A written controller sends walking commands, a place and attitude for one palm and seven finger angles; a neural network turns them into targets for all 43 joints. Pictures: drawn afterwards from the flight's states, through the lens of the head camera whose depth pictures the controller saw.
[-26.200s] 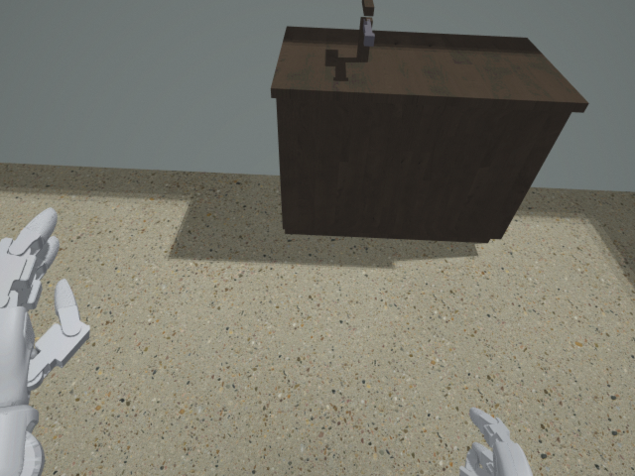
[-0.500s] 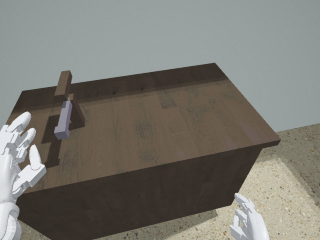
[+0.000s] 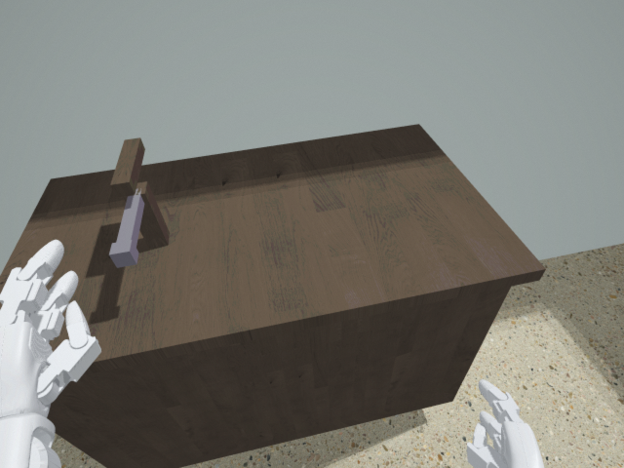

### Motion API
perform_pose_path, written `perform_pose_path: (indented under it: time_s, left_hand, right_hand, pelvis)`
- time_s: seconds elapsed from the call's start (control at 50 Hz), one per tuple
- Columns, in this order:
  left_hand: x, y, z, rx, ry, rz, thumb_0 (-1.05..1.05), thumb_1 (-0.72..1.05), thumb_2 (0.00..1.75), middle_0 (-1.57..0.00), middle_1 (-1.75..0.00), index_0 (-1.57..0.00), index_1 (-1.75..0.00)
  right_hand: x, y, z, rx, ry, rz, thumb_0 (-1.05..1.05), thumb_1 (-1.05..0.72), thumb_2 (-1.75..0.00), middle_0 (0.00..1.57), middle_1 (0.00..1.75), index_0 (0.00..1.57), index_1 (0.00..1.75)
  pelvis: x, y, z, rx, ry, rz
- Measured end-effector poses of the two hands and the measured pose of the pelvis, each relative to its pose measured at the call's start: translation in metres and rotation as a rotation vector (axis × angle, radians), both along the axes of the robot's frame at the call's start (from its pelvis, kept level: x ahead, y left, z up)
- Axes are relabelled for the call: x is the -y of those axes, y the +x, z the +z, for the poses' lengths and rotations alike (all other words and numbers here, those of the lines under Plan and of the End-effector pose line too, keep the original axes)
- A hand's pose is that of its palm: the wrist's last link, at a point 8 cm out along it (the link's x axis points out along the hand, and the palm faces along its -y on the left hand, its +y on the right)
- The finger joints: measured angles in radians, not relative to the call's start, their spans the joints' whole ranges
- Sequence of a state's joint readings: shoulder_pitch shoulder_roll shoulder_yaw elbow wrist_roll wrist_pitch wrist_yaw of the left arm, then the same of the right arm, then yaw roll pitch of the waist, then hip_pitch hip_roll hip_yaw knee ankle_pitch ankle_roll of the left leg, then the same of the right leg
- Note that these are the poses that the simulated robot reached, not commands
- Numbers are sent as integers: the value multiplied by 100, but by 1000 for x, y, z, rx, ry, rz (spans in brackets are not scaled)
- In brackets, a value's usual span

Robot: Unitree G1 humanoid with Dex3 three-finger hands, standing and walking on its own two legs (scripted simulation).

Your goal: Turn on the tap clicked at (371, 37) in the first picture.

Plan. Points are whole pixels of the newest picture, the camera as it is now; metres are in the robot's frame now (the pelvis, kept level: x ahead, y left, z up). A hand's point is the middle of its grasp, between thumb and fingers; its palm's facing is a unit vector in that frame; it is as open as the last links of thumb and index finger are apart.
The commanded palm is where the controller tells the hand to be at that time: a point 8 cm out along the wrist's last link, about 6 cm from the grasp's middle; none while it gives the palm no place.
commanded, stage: turn the palm inward beside the body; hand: left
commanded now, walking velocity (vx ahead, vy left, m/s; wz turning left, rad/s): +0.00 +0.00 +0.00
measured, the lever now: (124, 253) +0.36 +0.33 +0.09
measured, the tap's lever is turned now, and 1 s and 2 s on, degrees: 0 0 0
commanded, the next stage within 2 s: reach beside the lever's end, fingers flat in 1.00 s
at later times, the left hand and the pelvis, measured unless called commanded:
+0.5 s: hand (81, 350) +0.18 +0.26 +0.14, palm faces +0.48 -0.87 -0.12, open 7.4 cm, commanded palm +0.13 +0.30 +0.16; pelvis +0.01 +0.03 +0.00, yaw +1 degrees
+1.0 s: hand (78, 348) +0.18 +0.26 +0.15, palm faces +0.50 -0.86 -0.10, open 7.4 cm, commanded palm +0.13 +0.30 +0.16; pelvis +0.00 +0.03 +0.01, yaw +0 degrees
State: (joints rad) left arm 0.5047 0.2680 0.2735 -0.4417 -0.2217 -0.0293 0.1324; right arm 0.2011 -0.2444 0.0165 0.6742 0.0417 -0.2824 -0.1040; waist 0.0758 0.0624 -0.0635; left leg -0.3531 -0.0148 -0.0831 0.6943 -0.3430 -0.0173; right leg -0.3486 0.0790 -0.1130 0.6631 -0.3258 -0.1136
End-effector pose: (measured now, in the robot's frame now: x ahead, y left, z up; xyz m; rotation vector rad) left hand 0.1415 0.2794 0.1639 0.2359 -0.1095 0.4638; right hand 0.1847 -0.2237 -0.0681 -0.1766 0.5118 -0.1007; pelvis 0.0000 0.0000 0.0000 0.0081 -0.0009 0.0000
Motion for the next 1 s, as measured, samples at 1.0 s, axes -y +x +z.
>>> perform_pose_path:
  time_s: [1.0]
  left_hand:
    - [-19,-4,-14,-58,-144,60,2,90,90,-20,-30,-20,-30]
  right_hand:
    - [-47,11,13,-7,-9,55,1,-90,-90,20,30,20,30]
  pelvis:
    - [-30,3,8,34,-12,7]
